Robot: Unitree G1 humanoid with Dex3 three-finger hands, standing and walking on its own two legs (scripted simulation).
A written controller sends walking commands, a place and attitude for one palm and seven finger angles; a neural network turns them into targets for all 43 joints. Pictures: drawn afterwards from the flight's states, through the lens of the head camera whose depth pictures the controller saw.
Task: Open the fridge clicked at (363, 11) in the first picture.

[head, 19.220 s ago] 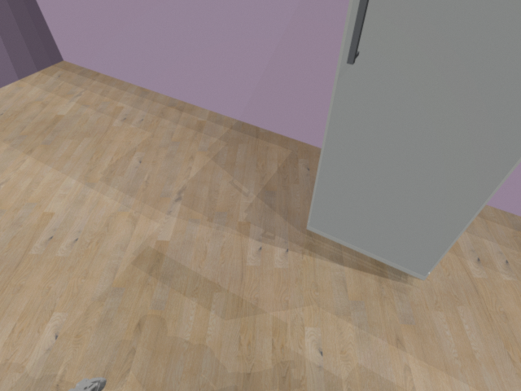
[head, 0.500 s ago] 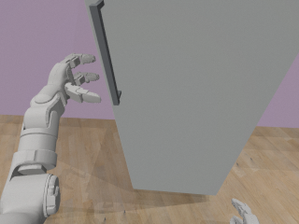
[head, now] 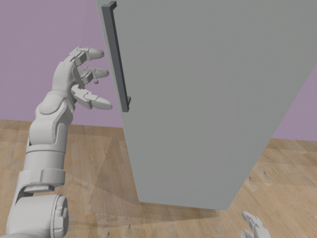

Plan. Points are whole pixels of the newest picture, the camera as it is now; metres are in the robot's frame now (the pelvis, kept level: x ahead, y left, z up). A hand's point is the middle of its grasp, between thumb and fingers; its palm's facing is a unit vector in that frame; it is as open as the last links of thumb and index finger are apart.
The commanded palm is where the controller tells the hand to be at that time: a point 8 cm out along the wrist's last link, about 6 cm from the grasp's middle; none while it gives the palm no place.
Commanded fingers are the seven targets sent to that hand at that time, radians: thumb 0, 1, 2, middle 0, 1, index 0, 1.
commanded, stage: move the hooked fingers beside the handle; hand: left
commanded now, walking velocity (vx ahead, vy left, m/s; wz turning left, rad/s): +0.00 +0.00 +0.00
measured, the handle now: (120, 64) +0.46 +0.13 +0.24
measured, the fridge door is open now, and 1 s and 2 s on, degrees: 0 0 0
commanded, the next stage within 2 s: feel for the door with the fingertips in 1.16 s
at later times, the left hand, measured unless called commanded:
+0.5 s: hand (94, 78) +0.41 +0.18 +0.23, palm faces -0.01 -1.00 -0.02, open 14.0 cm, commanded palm +0.38 +0.23 +0.23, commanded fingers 0.00 -0.50 0.30 -0.30 -1.20 -0.30 -1.20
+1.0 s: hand (95, 85) +0.39 +0.17 +0.22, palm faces -0.03 -1.00 -0.02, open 14.0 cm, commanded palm +0.38 +0.22 +0.24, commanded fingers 0.00 -0.50 0.30 -0.30 -1.20 -0.30 -1.20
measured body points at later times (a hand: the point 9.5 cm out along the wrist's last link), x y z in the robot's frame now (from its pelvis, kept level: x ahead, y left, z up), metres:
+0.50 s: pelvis +0.00 +0.00 +0.00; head -0.02 -0.02 +0.45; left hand +0.41 +0.23 +0.23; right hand +0.15 -0.24 -0.10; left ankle -0.01 +0.11 -0.74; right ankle -0.02 -0.11 -0.74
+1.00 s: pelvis +0.01 +0.01 +0.00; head -0.01 -0.01 +0.45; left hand +0.39 +0.23 +0.22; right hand +0.17 -0.24 -0.09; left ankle -0.01 +0.11 -0.74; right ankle -0.02 -0.11 -0.74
